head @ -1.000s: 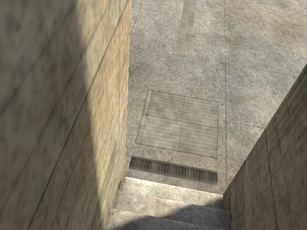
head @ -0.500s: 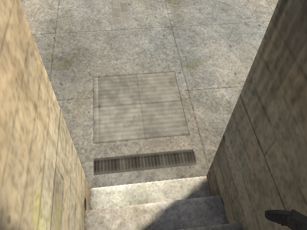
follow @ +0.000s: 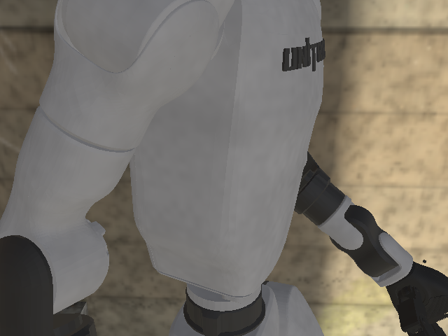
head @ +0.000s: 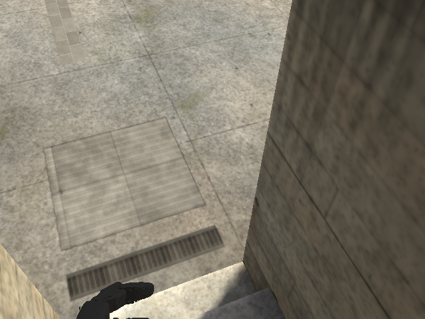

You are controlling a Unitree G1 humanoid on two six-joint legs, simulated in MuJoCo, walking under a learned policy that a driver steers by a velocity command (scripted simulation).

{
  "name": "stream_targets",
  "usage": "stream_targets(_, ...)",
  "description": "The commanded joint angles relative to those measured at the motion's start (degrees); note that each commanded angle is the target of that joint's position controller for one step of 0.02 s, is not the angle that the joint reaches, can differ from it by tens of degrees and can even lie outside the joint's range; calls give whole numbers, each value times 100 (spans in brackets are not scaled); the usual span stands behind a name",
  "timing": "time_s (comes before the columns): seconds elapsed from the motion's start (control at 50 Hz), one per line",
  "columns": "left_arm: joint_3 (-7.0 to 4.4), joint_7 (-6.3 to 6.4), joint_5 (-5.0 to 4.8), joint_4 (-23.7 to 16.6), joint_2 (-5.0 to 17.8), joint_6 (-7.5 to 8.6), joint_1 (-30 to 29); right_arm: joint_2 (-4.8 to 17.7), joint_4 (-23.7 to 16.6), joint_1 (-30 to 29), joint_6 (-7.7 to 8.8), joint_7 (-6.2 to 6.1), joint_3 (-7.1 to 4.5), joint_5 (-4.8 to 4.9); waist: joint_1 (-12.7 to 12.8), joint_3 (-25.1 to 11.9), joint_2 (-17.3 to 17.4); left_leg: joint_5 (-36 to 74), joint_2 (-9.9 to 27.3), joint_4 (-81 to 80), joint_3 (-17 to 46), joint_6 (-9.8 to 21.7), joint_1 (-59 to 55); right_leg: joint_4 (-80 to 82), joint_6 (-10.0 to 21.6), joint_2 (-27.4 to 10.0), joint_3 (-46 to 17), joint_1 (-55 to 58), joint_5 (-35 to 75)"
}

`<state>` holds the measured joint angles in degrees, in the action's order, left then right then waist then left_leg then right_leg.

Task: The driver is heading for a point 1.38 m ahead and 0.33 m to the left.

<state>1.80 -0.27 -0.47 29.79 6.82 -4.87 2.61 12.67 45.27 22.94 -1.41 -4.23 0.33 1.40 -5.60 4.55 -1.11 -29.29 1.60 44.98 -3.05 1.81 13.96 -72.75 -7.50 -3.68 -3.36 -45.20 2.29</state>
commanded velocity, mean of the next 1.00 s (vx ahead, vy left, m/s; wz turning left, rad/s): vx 0.07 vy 0.00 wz -0.05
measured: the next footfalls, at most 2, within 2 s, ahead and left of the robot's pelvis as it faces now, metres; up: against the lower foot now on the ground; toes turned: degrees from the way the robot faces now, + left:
right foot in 0.04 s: +0.08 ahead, -0.17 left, +0.00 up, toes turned +0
left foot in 1.42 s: +0.27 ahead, +0.14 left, -0.21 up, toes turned +1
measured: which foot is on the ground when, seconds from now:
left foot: down 0.00-1.00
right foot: up 0.00-0.02, down 0.04-1.00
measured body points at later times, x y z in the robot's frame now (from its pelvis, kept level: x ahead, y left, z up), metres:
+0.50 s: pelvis +0.04 -0.02 +0.03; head +0.07 -0.04 +0.47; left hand +0.19 +0.20 -0.09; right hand +0.00 -0.24 -0.14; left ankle +0.01 +0.16 -0.71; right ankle +0.04 -0.17 -0.71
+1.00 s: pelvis +0.07 +0.00 +0.00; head +0.08 +0.01 +0.45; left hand +0.15 +0.24 -0.14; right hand +0.00 -0.25 -0.14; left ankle +0.01 +0.16 -0.71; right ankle +0.04 -0.15 -0.70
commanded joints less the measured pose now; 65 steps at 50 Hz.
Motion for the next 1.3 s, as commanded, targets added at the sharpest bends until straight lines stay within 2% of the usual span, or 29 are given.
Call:
stream_targets(0.02, -183, -41, 197, 398, 392, 95, 1388, 1006, -294, -796, 120, 195, -379, 136, 1194, -742, 1120, 3969, 810, -891, 420, 1051, 1883, 1143, 407, 273, 895, 3869, -212)
stream_targets(0.04, -335, 60, 218, 794, 704, 126, 2111, 684, -227, -650, 200, 201, -321, 62, 1512, -878, 586, 4287, 317, 287, -5, 624, 1604, 2397, 603, 535, 762, 4496, -174)
stream_targets(0.06, -277, 117, 123, 669, 1093, 226, 2039, 745, -113, -9, 312, 204, -432, 82, 1039, -974, 26, 2664, 32, 1266, 813, 22, 1436, 3613, 1441, -325, -1060, 4419, 3250)
stream_targets(0.08, -56, 55, 256, 767, 582, 283, 1535, 272, 26, 1018, 347, 236, -376, 63, 190, -1325, -1085, -877, -218, 1908, 2172, -279, 1609, 3676, 2475, -1238, -2538, 4371, 4643)
stream_targets(0.1, 33, -21, 245, 946, 269, 341, 1369, 291, 165, 1033, 311, 226, -419, 80, 148, -1165, -840, -1382, -138, 1658, 2559, -453, 1775, 3878, 2793, -1455, -2641, 4128, 4074)
stream_targets(0.12, 84, -81, 195, 908, 70, 341, 881, 327, 111, 326, 172, 163, -445, 114, 127, -522, -175, -1063, 41, 1028, 2046, -440, 1799, 4371, 2432, -1172, -2150, 3491, 3039)
stream_targets(0.16, -175, -6, 200, 907, 745, 400, -114, -108, 224, 1062, -2, 251, -268, -92, -682, -933, -924, 859, 131, 733, 1208, -621, -553, 4224, 2286, -931, -1489, 1347, 1948)
stream_targets(0.18, -164, 55, 242, 958, 657, 364, -220, -134, 366, 1130, -123, 345, -258, -221, -686, -861, -842, 1335, 3, 575, 1138, -535, -851, 4178, 1796, -553, -949, 986, 414)
stream_targets(0.24, -61, 237, 154, 1091, 484, 352, 639, 194, 420, 113, -281, 205, -253, -185, 13, 119, 132, 1735, -234, -1137, 1265, -303, 72, 4248, 1025, 89, -204, 1421, -1677)
stream_targets(0.28, -67, 325, 124, 1118, 521, 338, 946, 400, 576, -169, -195, 163, -304, -131, 290, 122, 156, 2018, -298, -1666, 1381, -259, 367, 4124, 950, 209, 8, 2146, -1515)
stream_targets(0.42, -97, 377, 101, 1296, 728, 340, 903, 65, 862, 66, -93, 159, -297, -98, 314, -704, -236, 2183, -400, -2063, 1273, -205, -178, 4349, 981, 11, 52, 3165, -118)
stream_targets(0.7, -124, 414, 107, 1781, 903, 289, 817, 152, 1209, 351, -30, 193, -411, -74, 341, -478, 122, 2724, -318, -2633, 1227, -128, -353, 4759, 883, 34, 53, 3376, -382)
stream_targets(0.84, -267, 467, 55, 1948, 1125, 343, 896, 44, 1176, 347, 29, 136, -455, -36, 262, -368, -470, 887, -750, -1645, 698, 64, -102, 5128, 1061, -20, -52, 2707, -3390)
stream_targets(0.9, -282, 425, 56, 1954, 1049, 376, 945, 96, 1227, 854, 171, 108, -589, 4, 228, -86, -509, 360, -761, -1131, 675, 122, 140, 4651, 1199, -99, -42, 2301, -3764)
stream_targets(0.94, -260, 367, 119, 1977, 908, 400, 971, 284, 1131, 1166, 165, 107, -637, 103, 171, 156, -56, -36, -613, -1270, 1102, 258, 290, 3636, 1121, 287, 458, 1756, -4219)
stream_targets(0.98, -134, 351, 30, 1729, 429, 553, 693, 935, 1060, 1439, 225, 117, -817, 229, 126, 414, 1740, -992, 143, -2264, 2740, 913, 321, 1721, 940, 819, 965, 828, -3999)
stream_targets(1.0, -164, 354, -39, 1610, 528, 676, 346, 1052, 940, 1373, 290, 173, -847, 232, 55, 552, 1909, -682, 509, -2387, 3489, 1287, 262, 1527, 969, 695, 856, 434, -3735)
stream_targets(1.04, -271, 351, 14, 1805, 726, 795, 919, 812, 790, 990, 324, 156, -789, 151, 484, 295, 1488, 398, 467, -1587, 3242, 1278, 460, 2032, 1056, 418, 558, 1092, -3320)
stream_targets(1.06, -330, 319, 68, 2124, 751, 850, 1834, 707, 810, 619, 330, 59, -837, 120, 907, 84, 1682, 351, 261, -867, 2735, 1046, 1199, 2305, 1239, 174, 258, 2201, -2825)
stream_targets(1.08, -487, 278, 95, 2632, 1011, 815, 3314, 339, 654, 51, 330, 36, -755, 57, 1534, -219, 829, 64, -472, 768, 1625, 659, 2474, 3179, 1503, 6, -194, 3665, -3265)
stream_targets(1.1, -740, 223, 133, 2834, 1672, 798, 4412, 89, 266, -873, 453, 66, -654, 110, 2092, -570, -862, -389, -1256, 2948, 1102, 520, 3713, 4637, 2257, -886, -2318, 4525, -4544)
stream_targets(1.12, -798, 187, 218, 2955, 1795, 885, 4286, 353, 208, -478, 637, 78, -705, 183, 1517, -492, -1494, -1133, -772, 2969, 1883, 376, 4670, 5250, 3027, -1704, -4293, 4499, -4760)
stream_targets(1.14, -759, 210, 120, 2916, 1489, 956, 3864, 515, 336, -532, 720, 47, -718, 275, 1375, -1, -1228, -749, -430, 2865, 2241, 239, 5211, 4699, 3047, -1814, -4211, 4348, -4343)
stream_targets(1.18, -600, 281, 84, 2751, 924, 946, 3152, 610, 524, -589, 609, 17, -776, 129, 933, 261, -230, 1108, -212, 2092, 2222, 125, 4966, 3429, 2462, -1399, -2928, 3150, -3957)
stream_targets(1.2, -532, 443, -37, 2748, 669, 956, 2783, 623, 506, -603, 593, 144, -752, -53, 699, 98, -305, 2894, -68, 1487, 2134, 229, 4576, 2782, 1987, -886, -2007, 2888, -3568)
stream_targets(1.22, -457, 625, -45, 2661, 642, 892, 2304, 465, 360, -608, 479, 271, -678, -258, 315, 70, -399, 4496, -287, 485, 1407, 193, 3048, 2806, 1717, -213, -862, 1432, -3206)
stream_targets(1.24, -393, 713, 6, 2709, 724, 842, 1942, 192, 353, -501, 401, 445, -573, -333, -14, -33, -607, 5882, -471, 281, 808, 165, 1671, 2698, 1678, -21, -360, 183, -3574)
stream_targets(1.26, -385, 763, 81, 2718, 977, 765, 1818, 30, 370, -243, 366, 498, -529, -287, -148, -189, -513, 5977, -614, -96, 416, 55, 393, 2656, 1596, 113, 51, -598, -3624)
stream_targets(1.3, -399, 782, 170, 2676, 1246, 818, 1431, 211, 390, -81, 224, 421, -567, -127, -472, -608, -434, 5917, -617, 424, 169, -122, -950, 2273, 1430, 64, 119, -1032, -3271)
Keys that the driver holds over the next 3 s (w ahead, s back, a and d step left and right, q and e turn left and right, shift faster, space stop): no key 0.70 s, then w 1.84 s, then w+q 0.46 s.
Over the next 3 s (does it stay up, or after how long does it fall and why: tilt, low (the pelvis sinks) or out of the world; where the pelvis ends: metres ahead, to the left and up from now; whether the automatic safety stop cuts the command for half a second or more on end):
stays up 1.24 0.13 -0.84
